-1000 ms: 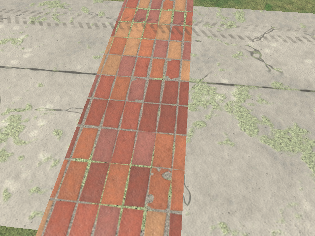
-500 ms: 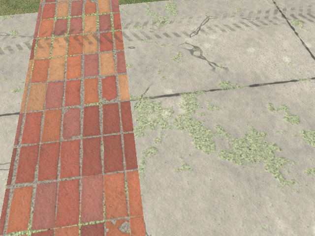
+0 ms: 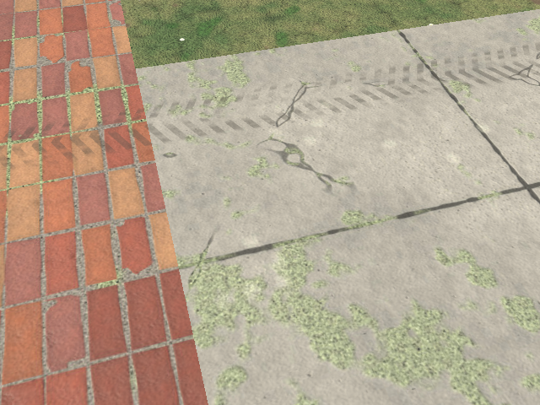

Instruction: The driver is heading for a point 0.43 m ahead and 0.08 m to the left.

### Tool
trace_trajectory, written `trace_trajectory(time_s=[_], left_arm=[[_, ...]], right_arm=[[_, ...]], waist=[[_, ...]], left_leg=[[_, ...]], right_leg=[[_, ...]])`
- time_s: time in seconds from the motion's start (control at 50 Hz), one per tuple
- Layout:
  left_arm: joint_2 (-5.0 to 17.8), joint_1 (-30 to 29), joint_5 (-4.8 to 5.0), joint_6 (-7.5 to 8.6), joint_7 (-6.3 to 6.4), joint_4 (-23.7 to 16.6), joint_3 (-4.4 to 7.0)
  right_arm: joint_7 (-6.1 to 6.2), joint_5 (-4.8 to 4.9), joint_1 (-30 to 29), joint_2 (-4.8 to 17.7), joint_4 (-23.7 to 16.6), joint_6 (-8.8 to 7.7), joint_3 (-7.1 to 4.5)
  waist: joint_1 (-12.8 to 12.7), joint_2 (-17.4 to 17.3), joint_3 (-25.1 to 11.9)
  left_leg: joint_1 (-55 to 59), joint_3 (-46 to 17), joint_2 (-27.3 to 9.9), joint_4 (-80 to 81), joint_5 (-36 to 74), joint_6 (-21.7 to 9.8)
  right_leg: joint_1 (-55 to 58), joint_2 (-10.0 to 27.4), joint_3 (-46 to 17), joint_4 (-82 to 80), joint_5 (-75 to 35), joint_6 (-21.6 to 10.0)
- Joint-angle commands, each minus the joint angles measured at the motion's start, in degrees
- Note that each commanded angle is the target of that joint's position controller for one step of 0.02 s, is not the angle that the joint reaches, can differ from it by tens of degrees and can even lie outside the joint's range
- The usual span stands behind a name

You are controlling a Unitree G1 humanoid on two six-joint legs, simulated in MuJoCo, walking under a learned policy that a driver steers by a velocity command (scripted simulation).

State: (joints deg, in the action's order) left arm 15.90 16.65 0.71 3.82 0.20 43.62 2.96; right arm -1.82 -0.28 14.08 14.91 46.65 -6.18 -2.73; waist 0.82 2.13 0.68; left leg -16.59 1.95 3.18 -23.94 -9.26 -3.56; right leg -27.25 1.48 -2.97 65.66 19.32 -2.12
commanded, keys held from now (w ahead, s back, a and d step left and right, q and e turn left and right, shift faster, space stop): w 0.16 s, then w+q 0.04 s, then q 0.28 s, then no key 0.52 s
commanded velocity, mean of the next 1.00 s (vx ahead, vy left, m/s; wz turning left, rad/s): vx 0.22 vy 0.00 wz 0.16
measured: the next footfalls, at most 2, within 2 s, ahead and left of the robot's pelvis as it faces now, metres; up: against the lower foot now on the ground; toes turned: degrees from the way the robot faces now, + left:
right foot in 0.34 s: +0.36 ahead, -0.14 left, +0.00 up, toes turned +10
left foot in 0.72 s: +0.31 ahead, +0.10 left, +0.00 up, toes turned +13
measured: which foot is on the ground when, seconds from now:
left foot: down 0.00-0.36, up 0.38-0.70, down 0.72-1.00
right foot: up 0.00-0.32, down 0.34-1.00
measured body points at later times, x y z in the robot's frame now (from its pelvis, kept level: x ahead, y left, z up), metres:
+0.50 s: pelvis +0.22 -0.05 -0.01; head +0.27 -0.05 +0.44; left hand +0.39 +0.22 -0.09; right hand +0.32 -0.33 -0.14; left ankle +0.16 +0.09 -0.66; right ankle +0.32 -0.15 -0.74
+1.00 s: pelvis +0.28 -0.01 +0.00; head +0.28 +0.00 +0.45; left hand +0.31 +0.27 -0.13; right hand +0.48 -0.20 -0.11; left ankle +0.27 +0.10 -0.74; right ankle +0.32 -0.14 -0.74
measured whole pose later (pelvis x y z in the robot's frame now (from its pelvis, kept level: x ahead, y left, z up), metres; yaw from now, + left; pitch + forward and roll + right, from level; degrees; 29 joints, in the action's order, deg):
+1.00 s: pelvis +0.28 -0.01 +0.00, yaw +13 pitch -1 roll -1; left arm 14.5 10.6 -0.8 0.3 0.6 52.4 2.3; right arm 0.3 -0.9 8.0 11.8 44.2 0.1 -0.9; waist -1.3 -0.2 0.8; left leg -14.4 0.6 0.7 -29.7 -14.6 -1.5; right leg -13.2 2.7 2.3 28.1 14.1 2.0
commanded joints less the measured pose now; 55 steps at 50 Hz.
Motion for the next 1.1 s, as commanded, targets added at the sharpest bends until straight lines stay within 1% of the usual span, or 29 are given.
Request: trace_trajectory(time_s=[0.02,0.08,0.16,0.24,0.28,0.32,0.34,0.36,0.38,0.4,0.42,0.44,0.46,0.48,0.54,0.62,0.68,0.7,0.72,0.74,0.76,0.78,0.8,0.84,0.88,0.9,0.92,0.98,1.1], left_arm=[[3.7,0.5,-0.24,0.49,0.16,-4.2,1.20],[2.7,-4.9,-0.62,0.51,0.30,-6.1,0.72],[1.3,-11.9,-0.26,1.10,-0.41,-7.6,0.17],[1.6,-18.6,-0.19,2.10,-1.59,-10.1,0.26],[2.9,-17.8,-0.67,2.89,-2.10,-10.3,0.83],[5.5,-10.0,-1.49,3.38,-1.73,-8.0,2.03],[8.8,-4.1,-2.30,3.51,-1.10,-6.8,3.00],[13.3,2.9,-3.90,2.85,-0.19,-6.7,3.88],[11.4,3.7,-2.87,1.47,-0.24,-7.3,3.24],[8.5,1.8,-2.03,0.16,-0.18,-8.1,2.63],[6.6,-1.8,-1.36,-0.53,0.15,-8.1,2.03],[5.1,-5.3,-0.98,-0.83,0.27,-7.5,1.46],[4.2,-8.8,-1.28,-0.92,0.22,-7.4,1.16],[5.3,-11.4,-2.07,-0.90,0.02,-7.1,1.57],[6.0,-14.1,-2.59,-0.04,-0.15,-5.9,1.89],[6.8,-13.0,-1.44,-0.63,0.40,-3.2,2.11],[7.4,-12.7,-0.35,-1.88,0.29,-1.5,1.97],[6.4,-12.6,0.04,-2.16,0.23,-1.0,1.55],[4.0,-10.4,-0.05,-2.28,0.13,0.4,0.67],[0.9,-7.7,-1.60,-2.21,-0.20,0.5,-0.36],[0.3,-5.2,-2.10,-2.23,-0.04,0.5,-0.50],[4.5,-8.7,-1.80,-2.84,0.57,0.5,0.38],[5.0,-9.5,-1.27,-3.19,0.80,0.6,0.73],[4.1,-8.2,-1.97,-3.79,1.29,2.3,0.63],[3.9,-6.9,-2.31,-3.50,0.86,3.4,0.35],[4.6,-6.2,-2.15,-3.26,0.68,3.8,0.34],[6.9,-6.6,-1.58,-3.17,0.64,4.7,0.88],[4.5,-7.7,-1.51,-2.75,0.43,6.5,0.55],[4.5,-6.8,-1.12,-2.71,1.17,10.1,0.51]], right_arm=[[0.17,0.27,0.9,6.7,-2.4,-0.87,-1.34],[0.84,0.63,2.6,8.8,-1.3,-0.48,-1.91],[1.31,1.26,5.7,9.3,0.2,0.36,-1.83],[1.65,1.46,9.9,9.3,2.2,1.88,-1.66],[2.20,1.45,10.0,9.9,2.5,2.81,-1.87],[2.66,1.69,6.8,10.8,1.3,3.19,-2.14],[2.67,1.17,5.9,9.4,-0.2,2.85,-1.70],[2.47,0.03,8.3,4.6,-2.2,2.12,-0.24],[2.24,0.91,15.7,4.0,-1.4,1.97,0.42],[2.22,2.05,14.0,9.8,-0.8,2.63,-1.39],[2.47,2.58,9.1,9.8,-2.3,3.55,-1.77],[2.87,2.09,7.5,8.6,-2.4,4.86,-1.83],[3.41,1.64,7.9,8.0,-2.3,6.51,-2.19],[3.78,1.51,9.2,6.5,-2.4,7.93,-2.06],[4.08,0.59,8.9,4.6,-3.5,8.91,-1.96],[2.91,0.07,3.3,4.2,-5.5,8.19,-1.27],[2.23,-0.03,2.4,5.1,-6.0,8.29,-1.51],[2.09,-0.31,3.3,5.2,-5.5,8.23,-1.65],[2.20,-0.88,3.3,6.4,-5.8,8.20,-1.88],[2.82,-1.41,2.2,11.0,-7.3,8.09,-2.54],[3.16,-1.70,-2.6,11.1,-8.6,8.15,-1.86],[2.75,-1.89,-4.6,8.7,-9.1,7.49,-1.60],[2.51,-2.02,-5.9,7.4,-8.5,6.71,-1.17],[2.35,-1.11,-8.5,5.8,-8.1,5.67,-0.57],[2.26,-0.57,-6.7,4.8,-6.6,5.31,-0.21],[2.20,-0.52,-5.9,4.6,-6.0,5.28,-0.16],[2.15,-0.57,-4.3,4.6,-5.9,5.39,-0.25],[2.44,-0.57,-5.7,5.2,-5.1,5.66,-0.43],[2.58,-0.30,-6.4,4.1,-3.1,5.99,-0.66]], waist=[[-0.8,-7.2,-2.2],[0.3,-5.8,-0.9],[2.8,-5.9,0.5],[4.5,-6.0,2.6],[3.1,-7.3,1.0],[-1.8,-8.1,-3.5],[-4.2,-5.9,-9.1],[-5.4,5.1,-18.4],[-4.2,15.0,-29.8],[-4.9,8.3,-27.1],[-3.9,6.1,-19.1],[-2.2,3.9,-12.7],[-0.1,4.4,-9.0],[1.6,6.1,-6.5],[2.9,5.5,-5.4],[1.0,4.6,-7.8],[1.4,4.2,-7.0],[2.2,3.5,-6.5],[2.2,1.6,-5.4],[-0.9,-9.2,-5.7],[-3.7,-17.7,-4.7],[-0.9,-14.7,-3.2],[-1.6,-14.4,-2.4],[-2.5,-13.7,-2.2],[-2.7,-10.4,-3.5],[-2.2,-8.8,-4.0],[-0.4,-5.2,-2.4],[-0.8,-1.2,-1.4],[-1.4,-1.3,-2.6]], left_leg=[[8.9,-16.9,-15.5,13.7,8.8,-10.4],[9.2,-13.0,-15.2,15.6,13.8,-10.4],[9.9,-7.7,-12.8,15.6,14.2,-7.9],[12.8,-9.6,-13.8,11.0,19.5,-7.3],[15.4,-11.4,-14.2,5.7,25.0,-5.5],[14.2,-11.2,-11.7,-2.9,31.0,-2.8],[8.0,-9.5,-8.1,-12.2,25.2,-0.3],[-10.6,-6.3,-2.1,-32.3,-1.6,3.6],[-18.2,-8.4,0.4,-45.8,-33.6,5.2],[-20.1,-10.4,-2.8,-50.7,-30.9,5.8],[-23.8,-7.5,-4.6,-51.3,-27.1,6.4],[-23.3,-6.1,-6.4,-49.0,-23.9,7.3],[-19.4,-6.0,-7.9,-46.5,-21.7,7.8],[-14.5,-4.3,-7.6,-45.8,-19.0,8.4],[-8.6,-3.4,-7.3,-37.5,-13.0,7.6],[-3.7,-2.8,-7.2,-23.5,-6.4,5.9],[1.5,-0.9,-5.6,-12.9,-4.5,4.0],[5.7,0.0,-4.6,-7.3,-1.6,2.9],[9.3,-2.4,-5.6,-1.3,2.5,1.5],[11.7,-15.1,-15.9,3.6,14.0,-1.4],[5.1,-20.9,-22.2,6.3,9.5,-9.0],[0.2,-20.1,-19.8,8.0,-0.7,-9.9],[-0.3,-17.7,-17.3,8.2,-5.1,-7.9],[0.0,-13.6,-14.4,6.3,-3.3,-4.6],[1.3,-11.1,-11.8,3.9,-1.0,-2.2],[2.2,-10.7,-10.6,2.8,-2.3,-1.1],[1.8,-9.5,-9.1,3.0,-3.1,-0.2],[4.5,-7.6,-7.9,0.4,0.6,0.2],[5.9,-6.0,-6.9,-0.5,6.6,0.0]], right_leg=[[-9.7,4.9,-1.3,-4.1,-3.3,1.0],[-12.5,5.6,-0.2,-13.1,-10.6,2.4],[-9.6,3.9,1.7,-26.6,-22.2,2.4],[-7.2,0.8,2.3,-34.4,-22.9,2.1],[-3.7,-0.8,1.6,-37.7,-21.3,1.0],[8.5,-2.3,2.7,-42.4,-25.8,-1.1],[21.5,2.5,-0.1,-40.5,-40.7,-3.3],[43.5,18.4,-13.1,-34.0,-64.4,-10.1],[51.1,27.9,-24.8,-34.0,-66.7,-16.8],[44.7,24.7,-21.4,-36.8,-55.2,-15.6],[37.7,21.7,-16.0,-39.2,-45.7,-13.7],[28.6,19.0,-11.8,-42.7,-38.3,-12.6],[19.8,17.1,-8.3,-46.0,-31.0,-11.5],[11.8,15.6,-4.9,-49.3,-26.8,-11.4],[5.9,14.5,0.4,-52.0,-26.3,-12.1],[10.0,15.1,2.2,-50.8,-27.2,-12.2],[10.5,14.7,1.7,-48.1,-17.1,-10.3],[9.0,13.2,2.1,-46.1,-12.0,-8.4],[6.9,10.7,3.3,-43.5,-6.1,-4.5],[3.8,5.1,8.6,-33.0,1.7,1.0],[3.7,0.8,8.4,-30.9,8.0,4.1],[6.7,1.5,5.8,-28.2,6.5,4.4],[7.2,1.3,5.2,-29.0,3.5,3.9],[10.4,1.5,4.2,-33.8,-2.3,3.9],[15.5,2.3,3.3,-39.5,-11.5,4.0],[16.8,3.3,2.6,-40.8,-14.9,3.8],[15.2,3.3,3.1,-40.1,-12.6,3.1],[13.1,2.8,3.0,-41.7,-11.5,3.0],[15.6,2.8,3.1,-41.7,-13.6,3.1]])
